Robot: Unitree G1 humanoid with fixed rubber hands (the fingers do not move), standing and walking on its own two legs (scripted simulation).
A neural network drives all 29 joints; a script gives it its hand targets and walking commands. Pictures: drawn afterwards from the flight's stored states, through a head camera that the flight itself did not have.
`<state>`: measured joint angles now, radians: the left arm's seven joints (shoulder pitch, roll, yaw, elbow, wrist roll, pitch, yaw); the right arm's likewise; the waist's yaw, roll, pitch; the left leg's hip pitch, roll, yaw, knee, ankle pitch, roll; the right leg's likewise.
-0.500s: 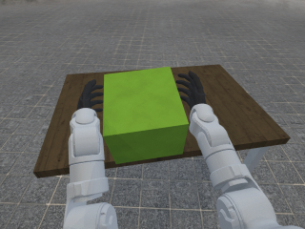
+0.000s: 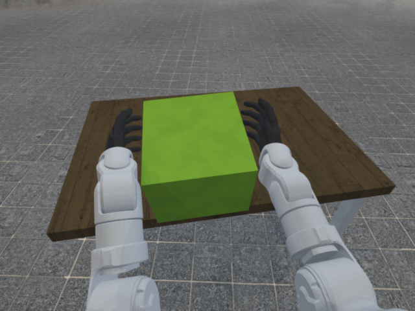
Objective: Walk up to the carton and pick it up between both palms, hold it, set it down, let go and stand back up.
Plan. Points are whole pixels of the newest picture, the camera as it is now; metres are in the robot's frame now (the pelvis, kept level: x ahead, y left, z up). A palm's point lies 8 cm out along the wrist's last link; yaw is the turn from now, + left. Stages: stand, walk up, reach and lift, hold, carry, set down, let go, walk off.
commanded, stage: hold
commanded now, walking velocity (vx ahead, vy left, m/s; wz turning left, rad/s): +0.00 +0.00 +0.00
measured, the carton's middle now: (196, 156) +0.38 +0.01 +0.14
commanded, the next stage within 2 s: none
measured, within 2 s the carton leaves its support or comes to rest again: neither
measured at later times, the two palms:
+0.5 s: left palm (119, 150) +0.35 +0.15 +0.18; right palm (267, 140) +0.35 -0.12 +0.18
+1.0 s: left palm (118, 150) +0.35 +0.15 +0.18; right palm (267, 142) +0.35 -0.12 +0.18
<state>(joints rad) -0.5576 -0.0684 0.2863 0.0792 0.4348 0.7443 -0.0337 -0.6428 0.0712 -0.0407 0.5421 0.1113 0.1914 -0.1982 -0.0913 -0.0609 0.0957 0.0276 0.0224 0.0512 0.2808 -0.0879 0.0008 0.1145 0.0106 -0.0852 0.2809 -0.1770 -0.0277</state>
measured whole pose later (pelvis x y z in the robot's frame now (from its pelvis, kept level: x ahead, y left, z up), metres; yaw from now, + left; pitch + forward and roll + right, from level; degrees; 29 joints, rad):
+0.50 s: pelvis +0.00 +0.00 +0.00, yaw +0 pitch -13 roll +0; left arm -0.56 -0.06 0.28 0.09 0.44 0.74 -0.03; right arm -0.66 0.07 -0.04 0.56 0.11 0.19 -0.20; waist -0.09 -0.06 0.10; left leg 0.03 0.02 0.05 0.28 -0.09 0.00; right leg 0.12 0.01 -0.09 0.28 -0.18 -0.03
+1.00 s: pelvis +0.00 +0.00 +0.00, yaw +0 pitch -13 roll +0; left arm -0.56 -0.07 0.28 0.07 0.44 0.75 -0.03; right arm -0.64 0.07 -0.05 0.54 0.11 0.18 -0.20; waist -0.09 -0.06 0.10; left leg 0.03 0.02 0.05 0.28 -0.09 0.00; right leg 0.11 0.01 -0.09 0.28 -0.17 -0.03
